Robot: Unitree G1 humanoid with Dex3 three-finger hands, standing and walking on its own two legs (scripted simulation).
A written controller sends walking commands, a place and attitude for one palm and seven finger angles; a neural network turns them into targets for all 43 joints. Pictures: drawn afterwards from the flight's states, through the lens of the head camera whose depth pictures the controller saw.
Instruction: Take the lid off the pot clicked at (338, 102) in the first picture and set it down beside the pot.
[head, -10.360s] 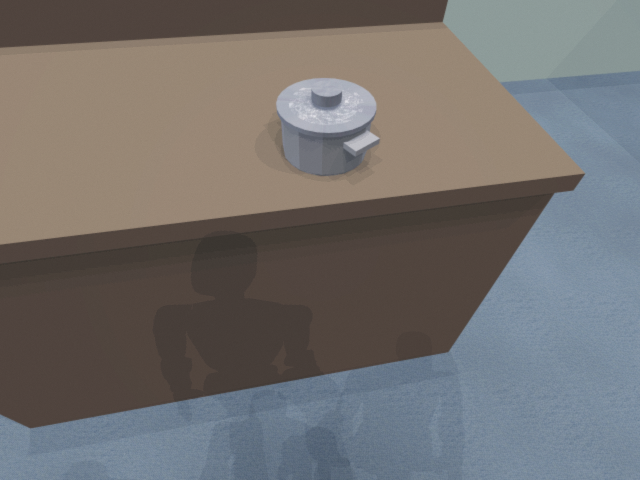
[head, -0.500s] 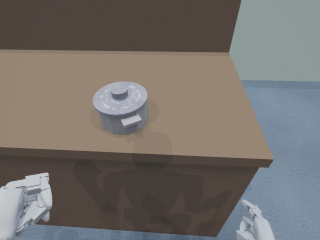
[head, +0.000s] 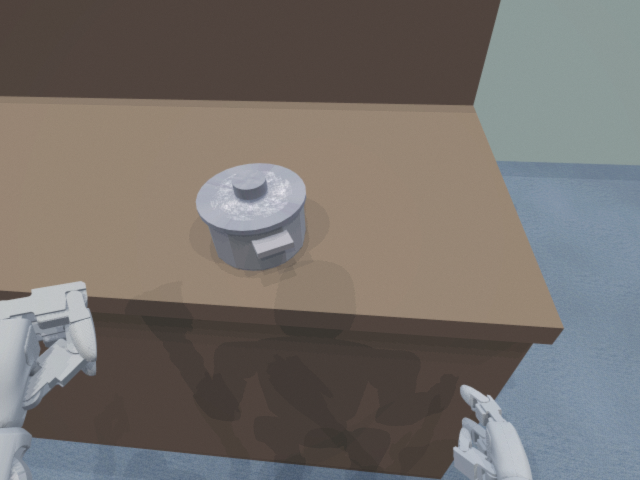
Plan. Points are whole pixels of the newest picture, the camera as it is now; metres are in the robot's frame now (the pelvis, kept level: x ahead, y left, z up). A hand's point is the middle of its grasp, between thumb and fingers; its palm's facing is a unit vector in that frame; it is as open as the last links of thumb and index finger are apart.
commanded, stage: reach forward and open the fingers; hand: left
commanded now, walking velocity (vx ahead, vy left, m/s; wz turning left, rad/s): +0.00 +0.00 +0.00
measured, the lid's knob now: (249, 184) +0.46 +0.17 +0.15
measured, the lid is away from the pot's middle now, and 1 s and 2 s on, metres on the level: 0.00 0.00 0.00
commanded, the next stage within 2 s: move the open hand above the knob in 1.30 s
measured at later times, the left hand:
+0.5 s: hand (70, 328) +0.19 +0.27 +0.17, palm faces +0.03 -0.06 -1.00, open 3.3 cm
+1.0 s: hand (73, 269) +0.23 +0.27 +0.21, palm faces -0.02 -0.01 -1.00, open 8.9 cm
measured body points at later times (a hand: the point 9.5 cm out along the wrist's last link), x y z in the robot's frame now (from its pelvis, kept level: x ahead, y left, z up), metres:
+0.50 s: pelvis -0.03 +0.00 -0.01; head -0.03 -0.06 +0.44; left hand +0.18 +0.27 +0.23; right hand +0.21 -0.20 -0.09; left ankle +0.02 +0.10 -0.74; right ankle -0.04 -0.10 -0.74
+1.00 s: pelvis -0.06 +0.01 +0.00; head -0.06 -0.04 +0.44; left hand +0.23 +0.27 +0.26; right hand +0.17 -0.19 -0.09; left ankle +0.02 +0.10 -0.74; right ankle -0.04 -0.10 -0.74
